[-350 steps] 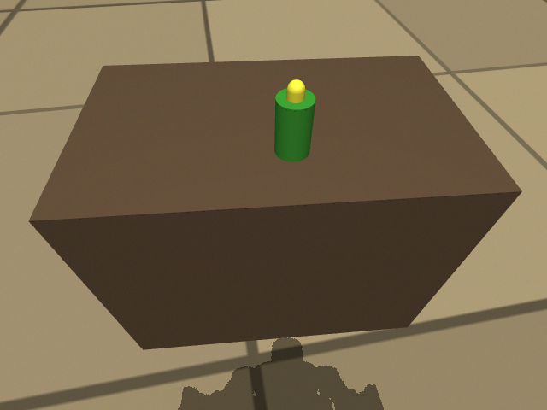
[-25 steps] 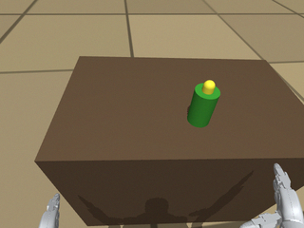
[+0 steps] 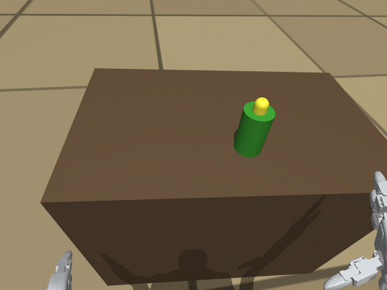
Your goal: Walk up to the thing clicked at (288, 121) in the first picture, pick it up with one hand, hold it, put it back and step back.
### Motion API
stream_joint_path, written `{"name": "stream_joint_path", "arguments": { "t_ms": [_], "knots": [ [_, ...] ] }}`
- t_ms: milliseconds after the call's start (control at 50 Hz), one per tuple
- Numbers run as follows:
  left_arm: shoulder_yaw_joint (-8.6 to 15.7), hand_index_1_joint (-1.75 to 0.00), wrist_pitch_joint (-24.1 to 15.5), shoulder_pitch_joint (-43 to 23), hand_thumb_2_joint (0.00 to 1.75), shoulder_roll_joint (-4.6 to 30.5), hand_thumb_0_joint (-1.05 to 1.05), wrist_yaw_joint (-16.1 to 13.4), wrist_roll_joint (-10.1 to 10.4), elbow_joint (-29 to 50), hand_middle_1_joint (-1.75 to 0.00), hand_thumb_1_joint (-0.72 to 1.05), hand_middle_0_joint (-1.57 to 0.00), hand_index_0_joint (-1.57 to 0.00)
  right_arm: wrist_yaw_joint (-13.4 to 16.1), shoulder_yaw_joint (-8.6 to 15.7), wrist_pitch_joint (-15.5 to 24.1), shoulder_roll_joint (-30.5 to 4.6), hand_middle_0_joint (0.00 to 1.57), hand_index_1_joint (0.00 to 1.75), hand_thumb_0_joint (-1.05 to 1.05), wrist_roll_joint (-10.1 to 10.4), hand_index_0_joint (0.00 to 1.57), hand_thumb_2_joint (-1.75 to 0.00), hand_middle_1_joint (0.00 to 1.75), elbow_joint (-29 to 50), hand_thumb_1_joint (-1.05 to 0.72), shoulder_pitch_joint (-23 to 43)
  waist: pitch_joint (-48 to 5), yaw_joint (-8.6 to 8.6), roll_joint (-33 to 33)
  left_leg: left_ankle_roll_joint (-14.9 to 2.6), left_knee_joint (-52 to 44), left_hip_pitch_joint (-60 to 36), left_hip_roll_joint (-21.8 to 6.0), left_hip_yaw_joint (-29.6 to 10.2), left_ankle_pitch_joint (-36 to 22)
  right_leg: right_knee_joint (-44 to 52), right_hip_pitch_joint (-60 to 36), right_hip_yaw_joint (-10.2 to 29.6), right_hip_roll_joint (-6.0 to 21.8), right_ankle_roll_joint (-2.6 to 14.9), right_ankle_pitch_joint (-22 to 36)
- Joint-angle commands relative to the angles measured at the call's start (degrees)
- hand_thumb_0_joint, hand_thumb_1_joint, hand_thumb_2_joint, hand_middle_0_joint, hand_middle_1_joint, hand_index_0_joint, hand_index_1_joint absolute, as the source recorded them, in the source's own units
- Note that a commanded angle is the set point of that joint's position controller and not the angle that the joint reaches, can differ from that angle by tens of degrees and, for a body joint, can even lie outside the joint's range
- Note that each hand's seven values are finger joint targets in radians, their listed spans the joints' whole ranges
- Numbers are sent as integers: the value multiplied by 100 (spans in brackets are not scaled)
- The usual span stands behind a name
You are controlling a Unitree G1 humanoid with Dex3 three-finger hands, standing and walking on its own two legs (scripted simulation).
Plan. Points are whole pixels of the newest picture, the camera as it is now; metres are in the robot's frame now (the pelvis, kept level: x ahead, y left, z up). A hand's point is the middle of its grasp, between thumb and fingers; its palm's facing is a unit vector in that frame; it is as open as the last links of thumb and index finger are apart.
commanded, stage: rise first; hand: right
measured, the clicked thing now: (254, 125) +0.50 -0.18 +0.06
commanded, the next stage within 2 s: go down in 0.56 s
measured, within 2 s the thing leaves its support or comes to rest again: neither
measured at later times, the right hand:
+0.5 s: hand (364, 227) +0.18 -0.26 +0.13, palm faces +0.36 +0.83 -0.42, open 17.6 cm
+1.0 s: hand (370, 199) +0.22 -0.28 +0.15, palm faces +0.35 +0.88 -0.32, open 17.6 cm
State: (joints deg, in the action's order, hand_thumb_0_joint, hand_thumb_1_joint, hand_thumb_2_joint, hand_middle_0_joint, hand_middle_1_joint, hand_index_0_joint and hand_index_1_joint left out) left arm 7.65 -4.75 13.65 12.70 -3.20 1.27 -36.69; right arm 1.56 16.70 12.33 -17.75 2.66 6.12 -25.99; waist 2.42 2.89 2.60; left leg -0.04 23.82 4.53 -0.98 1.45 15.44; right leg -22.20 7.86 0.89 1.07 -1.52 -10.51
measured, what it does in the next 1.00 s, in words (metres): stands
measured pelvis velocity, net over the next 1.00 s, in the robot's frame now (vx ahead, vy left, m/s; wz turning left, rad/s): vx -0.01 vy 0.00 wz -0.01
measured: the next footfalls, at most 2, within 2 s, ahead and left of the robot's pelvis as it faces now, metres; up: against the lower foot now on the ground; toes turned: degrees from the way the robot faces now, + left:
none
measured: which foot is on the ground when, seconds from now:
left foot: down 0.00-1.00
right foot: down 0.00-1.00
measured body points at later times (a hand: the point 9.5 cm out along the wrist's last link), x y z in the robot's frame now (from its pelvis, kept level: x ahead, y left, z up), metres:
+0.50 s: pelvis -0.01 +0.00 +0.00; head -0.02 +0.02 +0.45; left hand +0.15 +0.26 -0.09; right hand +0.16 -0.30 +0.15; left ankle -0.02 +0.12 -0.74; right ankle +0.02 -0.14 -0.74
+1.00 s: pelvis -0.01 +0.00 +0.00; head -0.03 +0.01 +0.45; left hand +0.16 +0.25 -0.09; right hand +0.19 -0.33 +0.16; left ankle -0.02 +0.12 -0.74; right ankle +0.02 -0.14 -0.74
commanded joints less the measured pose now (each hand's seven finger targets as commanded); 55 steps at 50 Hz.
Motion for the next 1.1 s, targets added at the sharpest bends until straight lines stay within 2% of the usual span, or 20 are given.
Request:
{"name": "stream_joint_path", "arguments": {
  "t_ms": [0,60,100,140,180,220,280,540,580,620,640,660,680,720,760,820,880,940,1000,1080],
  "knots": [
    [274,-6,-350,-409,5,751,0,-13,-16,919,-5,-56,-5,-4,97,825,463,-1208,5,5,0,65,5,-2,5,1321,60,448,-473,-19,-136,8,-481,311,55,191,-1046,264,-338,-299,-154,247,835],
    [242,-6,-341,-446,5,673,0,18,5,883,-5,-56,-5,-4,69,775,514,-1139,5,5,0,81,5,-2,5,1406,59,394,-325,18,-110,3,-491,376,46,196,-1012,256,-303,-295,-160,247,850],
    [476,-6,-374,-477,5,910,0,-5,-2,947,-5,-56,-6,-4,71,821,542,-1131,5,5,0,102,5,-2,5,1431,58,474,-348,-56,-219,11,-527,353,52,203,-888,295,-319,-288,-165,256,694],
    [205,-6,-349,-411,5,616,0,45,-4,854,-5,-56,-5,-4,47,827,592,-1141,5,5,0,90,5,-2,5,1498,59,347,-293,49,-173,33,-548,372,2,165,-966,248,-277,-327,-207,266,759],
    [385,-6,-365,-540,5,809,0,22,10,1060,-5,-56,-5,-5,48,853,632,-1165,5,5,0,100,5,-3,5,1570,58,408,-404,-4,-265,20,-522,332,21,177,-984,258,-331,-310,-190,261,791],
    [183,-6,-379,-503,6,608,0,57,17,963,-5,-56,-5,-4,29,782,672,-1081,5,5,0,102,5,-3,5,1675,59,491,-211,36,-43,-35,-545,408,78,212,-613,361,-242,-279,-151,235,496],
    [460,-6,-397,-448,6,847,0,44,13,925,-5,-56,-5,-5,34,897,721,-1145,5,5,0,118,5,-3,5,1682,59,454,-301,11,-88,-33,-542,383,70,222,-619,361,-274,-282,-153,234,496],
    [313,-6,-432,-474,7,665,0,68,9,927,-6,-55,-5,-5,20,941,865,-1169,5,6,0,113,5,-4,6,1881,58,419,-433,51,-196,-22,-521,249,69,212,-921,279,-330,-291,-159,240,820],
    [500,-6,-420,-439,7,810,0,58,15,811,-6,-55,-6,-5,13,955,848,-1186,5,5,0,118,5,-5,5,1830,57,413,-352,5,-123,-20,-521,321,78,207,-888,312,-317,-299,-151,241,773],
    [371,-6,-421,-510,7,682,0,67,15,873,-6,-55,-5,-5,-5,928,898,-1164,5,6,0,124,5,-5,6,1945,58,491,-311,23,-59,-18,-557,343,47,172,-762,300,-320,-321,-185,243,636],
    [585,-6,-440,-511,8,900,0,44,18,933,-6,-55,-5,-5,7,1006,896,-1204,5,6,0,127,5,-5,6,1958,58,504,-408,0,-207,-12,-546,325,52,191,-842,300,-372,-308,-170,245,717],
    [437,-3,-423,-478,0,749,0,60,13,867,-5,-50,-5,-7,2,1029,896,-1219,4,6,0,132,6,-3,6,1957,53,499,-336,54,-225,-9,-561,336,59,196,-778,299,-298,-304,-180,249,668],
    [-5,-6,-447,-764,3,250,0,152,-131,933,-6,-54,-6,-6,-67,846,1139,-706,5,5,0,40,6,-3,5,2100,54,550,-414,-48,-412,60,-452,508,111,146,-769,154,-304,-234,-194,234,569],
    [479,-6,-399,-656,4,672,0,82,-123,414,-6,-55,-6,-6,-86,1197,1185,-1080,4,6,0,85,5,-4,6,1660,56,527,-384,-9,-183,48,-401,575,95,117,-729,159,-215,-226,-206,220,500],
    [319,-6,-359,-824,3,589,0,86,-145,407,-5,-55,-6,-6,-160,1308,1168,-1222,4,6,0,139,5,-4,6,1595,57,847,-274,-41,27,25,-445,774,87,65,-396,189,-122,-223,-209,205,189],
    [452,-5,-385,-1182,2,810,0,-34,-145,531,-5,-53,-5,-6,-329,1366,1127,-1330,3,6,0,294,5,-4,6,1359,60,1578,-455,-195,-74,29,-470,822,105,69,-249,175,-178,-170,-185,220,-4],
    [42,-5,-389,-1156,3,477,0,-151,-82,480,-5,-54,-5,-6,-611,1342,1017,-1476,4,6,0,453,5,-4,6,960,57,2217,-539,-196,-88,45,-473,782,74,20,-401,135,-195,-146,-192,232,128],
    [202,-4,-428,-1186,3,865,0,-365,-52,471,-5,-54,-5,-6,-993,1443,750,-1835,4,6,0,686,5,-4,6,273,57,3075,-682,-322,-138,75,-477,815,41,-26,-519,128,-290,-89,-168,248,175],
    [-182,-4,-423,-974,3,577,0,-466,-5,236,-4,-54,-5,-5,-1455,1533,440,-2204,5,5,0,889,5,-4,5,-343,54,3765,-822,-284,193,42,-410,820,48,8,-552,191,-269,-61,-167,239,161],
    [-353,-4,-522,-693,3,615,0,-554,45,295,-4,-54,-5,-5,-2015,1808,16,-2650,4,6,0,1205,5,-4,6,-1144,58,4204,-988,-199,148,43,-329,749,54,73,-901,115,-257,-67,-183,253,497]
  ]
}}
